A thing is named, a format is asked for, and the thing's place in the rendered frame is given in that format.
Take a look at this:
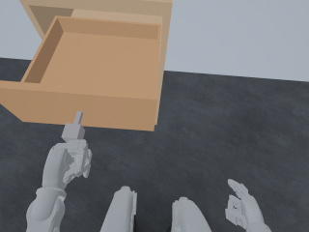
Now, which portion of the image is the left robot thigh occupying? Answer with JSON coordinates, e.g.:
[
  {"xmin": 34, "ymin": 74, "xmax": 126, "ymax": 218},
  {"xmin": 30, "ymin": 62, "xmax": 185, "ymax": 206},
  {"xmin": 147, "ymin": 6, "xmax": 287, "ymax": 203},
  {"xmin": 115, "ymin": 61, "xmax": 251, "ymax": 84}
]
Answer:
[{"xmin": 99, "ymin": 188, "xmax": 137, "ymax": 232}]

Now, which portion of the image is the cabinet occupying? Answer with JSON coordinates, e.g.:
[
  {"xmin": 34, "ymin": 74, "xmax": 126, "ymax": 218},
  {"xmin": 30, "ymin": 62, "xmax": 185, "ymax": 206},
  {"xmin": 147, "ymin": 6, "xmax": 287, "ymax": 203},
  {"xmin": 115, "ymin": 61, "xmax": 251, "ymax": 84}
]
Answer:
[{"xmin": 19, "ymin": 0, "xmax": 173, "ymax": 125}]

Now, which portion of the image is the left robot hand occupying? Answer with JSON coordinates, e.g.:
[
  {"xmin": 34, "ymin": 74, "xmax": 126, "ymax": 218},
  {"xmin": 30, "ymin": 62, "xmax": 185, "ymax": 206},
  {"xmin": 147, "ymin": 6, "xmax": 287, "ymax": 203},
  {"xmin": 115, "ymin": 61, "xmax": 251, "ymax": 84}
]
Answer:
[{"xmin": 42, "ymin": 139, "xmax": 92, "ymax": 190}]

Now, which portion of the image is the right robot hand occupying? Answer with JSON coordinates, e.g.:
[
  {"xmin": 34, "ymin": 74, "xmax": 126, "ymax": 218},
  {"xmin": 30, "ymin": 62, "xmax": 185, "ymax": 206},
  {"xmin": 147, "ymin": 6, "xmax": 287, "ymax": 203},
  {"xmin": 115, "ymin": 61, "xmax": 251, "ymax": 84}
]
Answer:
[{"xmin": 225, "ymin": 179, "xmax": 265, "ymax": 230}]

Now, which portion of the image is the robot right forearm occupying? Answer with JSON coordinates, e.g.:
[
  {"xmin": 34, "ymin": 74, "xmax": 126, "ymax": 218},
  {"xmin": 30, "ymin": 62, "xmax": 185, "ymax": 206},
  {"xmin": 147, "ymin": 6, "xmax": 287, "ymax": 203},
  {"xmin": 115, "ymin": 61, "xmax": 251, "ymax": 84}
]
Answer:
[{"xmin": 246, "ymin": 221, "xmax": 271, "ymax": 232}]

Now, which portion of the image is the drawer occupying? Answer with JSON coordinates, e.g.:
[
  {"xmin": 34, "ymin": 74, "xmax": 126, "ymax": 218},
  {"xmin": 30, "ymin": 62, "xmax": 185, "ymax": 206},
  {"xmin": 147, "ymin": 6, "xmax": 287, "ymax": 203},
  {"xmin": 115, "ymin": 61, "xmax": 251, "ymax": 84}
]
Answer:
[{"xmin": 0, "ymin": 15, "xmax": 161, "ymax": 131}]

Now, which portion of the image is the handle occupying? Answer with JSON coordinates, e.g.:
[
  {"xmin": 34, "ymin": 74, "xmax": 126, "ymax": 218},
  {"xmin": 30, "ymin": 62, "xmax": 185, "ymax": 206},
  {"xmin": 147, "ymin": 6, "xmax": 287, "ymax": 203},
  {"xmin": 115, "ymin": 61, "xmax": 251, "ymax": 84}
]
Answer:
[{"xmin": 61, "ymin": 111, "xmax": 85, "ymax": 143}]

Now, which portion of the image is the robot left forearm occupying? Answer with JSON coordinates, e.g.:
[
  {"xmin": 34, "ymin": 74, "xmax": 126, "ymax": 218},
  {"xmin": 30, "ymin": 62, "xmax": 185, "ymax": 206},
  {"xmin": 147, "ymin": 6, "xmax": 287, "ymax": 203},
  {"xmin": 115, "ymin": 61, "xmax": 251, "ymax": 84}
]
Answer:
[{"xmin": 26, "ymin": 187, "xmax": 67, "ymax": 232}]

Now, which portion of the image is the right robot shin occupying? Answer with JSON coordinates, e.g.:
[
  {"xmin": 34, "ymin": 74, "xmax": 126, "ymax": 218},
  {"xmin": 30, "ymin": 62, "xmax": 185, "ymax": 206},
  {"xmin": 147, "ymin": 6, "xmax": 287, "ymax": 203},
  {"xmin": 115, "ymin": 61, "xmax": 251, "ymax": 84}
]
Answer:
[{"xmin": 171, "ymin": 197, "xmax": 188, "ymax": 232}]

